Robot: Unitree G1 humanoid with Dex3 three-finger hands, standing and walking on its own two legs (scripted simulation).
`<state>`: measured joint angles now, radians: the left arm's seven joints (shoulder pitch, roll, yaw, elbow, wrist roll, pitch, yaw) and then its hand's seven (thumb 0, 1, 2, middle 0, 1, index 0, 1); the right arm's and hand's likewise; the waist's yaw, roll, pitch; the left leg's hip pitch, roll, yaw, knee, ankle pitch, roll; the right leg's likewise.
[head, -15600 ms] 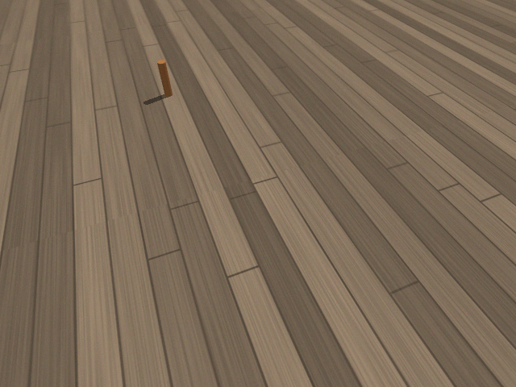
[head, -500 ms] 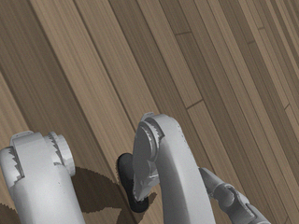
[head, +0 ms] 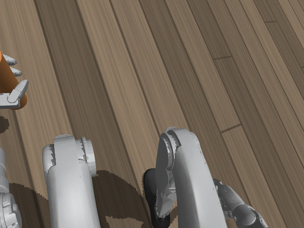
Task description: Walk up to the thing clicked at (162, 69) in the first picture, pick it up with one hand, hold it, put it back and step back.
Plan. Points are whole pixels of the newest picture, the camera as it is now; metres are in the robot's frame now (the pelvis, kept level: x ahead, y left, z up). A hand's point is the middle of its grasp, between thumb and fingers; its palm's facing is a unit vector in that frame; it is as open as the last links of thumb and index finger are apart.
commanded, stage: settle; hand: left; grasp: from the side
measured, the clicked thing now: (2, 83) +0.43 +0.32 -0.07
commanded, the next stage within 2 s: lift in 1.16 s
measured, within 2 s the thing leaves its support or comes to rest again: neither
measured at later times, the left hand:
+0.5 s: hand out of the picture +0.42 +0.30 +0.01, palm faces +0.27 -0.96 -0.05, open 7.4 cm
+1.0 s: hand out of the picture +0.42 +0.30 +0.05, palm faces +0.28 -0.96 -0.05, open 7.4 cm
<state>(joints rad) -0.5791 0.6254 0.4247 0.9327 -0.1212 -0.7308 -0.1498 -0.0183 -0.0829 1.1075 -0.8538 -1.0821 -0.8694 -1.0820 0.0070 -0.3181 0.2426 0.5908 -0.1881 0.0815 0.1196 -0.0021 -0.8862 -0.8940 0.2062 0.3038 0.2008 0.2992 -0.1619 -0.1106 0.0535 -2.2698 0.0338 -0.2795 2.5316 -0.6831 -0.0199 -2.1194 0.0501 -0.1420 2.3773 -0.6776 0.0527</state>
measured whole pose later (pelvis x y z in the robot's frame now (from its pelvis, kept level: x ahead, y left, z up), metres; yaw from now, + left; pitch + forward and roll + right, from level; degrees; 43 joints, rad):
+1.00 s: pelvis +0.01 -0.02 +0.06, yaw +7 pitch +31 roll -6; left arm -0.61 0.45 0.46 0.84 -0.13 -0.53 -0.24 -0.02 -0.09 1.12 -0.87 -1.06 -0.88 -1.07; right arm 0.10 -0.28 0.04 0.65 -0.07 0.04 0.04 0.00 -0.89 -0.89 0.20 0.30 0.20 0.30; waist -0.10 -0.01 -0.11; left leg -2.15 0.05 -0.14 2.27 -0.67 -0.03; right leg -2.07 0.01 -0.05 2.22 -0.70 0.03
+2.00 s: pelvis +0.03 -0.01 +0.19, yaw +9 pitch +31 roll -4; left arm -0.35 0.32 0.32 0.41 -0.20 -0.32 -0.19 -0.02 -0.09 1.12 -0.87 -1.06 -0.88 -1.06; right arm 0.12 -0.25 -0.01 0.60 0.03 0.01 -0.02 0.00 -0.90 -0.89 0.20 0.30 0.20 0.30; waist -0.04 0.02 -0.19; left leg -1.78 0.06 -0.09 1.88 -0.66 -0.03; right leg -1.71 -0.01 -0.04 1.84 -0.68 0.02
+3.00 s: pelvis +0.08 +0.00 +0.39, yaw +12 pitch +13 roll -2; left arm -0.09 0.22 0.15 0.32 -0.17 -0.30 -0.06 -0.02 -0.08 1.10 -0.86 -1.06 -0.88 -1.07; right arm 0.24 -0.22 0.00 0.61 0.02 -0.05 -0.04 0.01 -0.91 -0.89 0.20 0.30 0.20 0.30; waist -0.03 0.01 -0.10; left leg -0.84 0.05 -0.03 1.09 -0.48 -0.02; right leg -0.77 -0.02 -0.03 1.04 -0.49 0.03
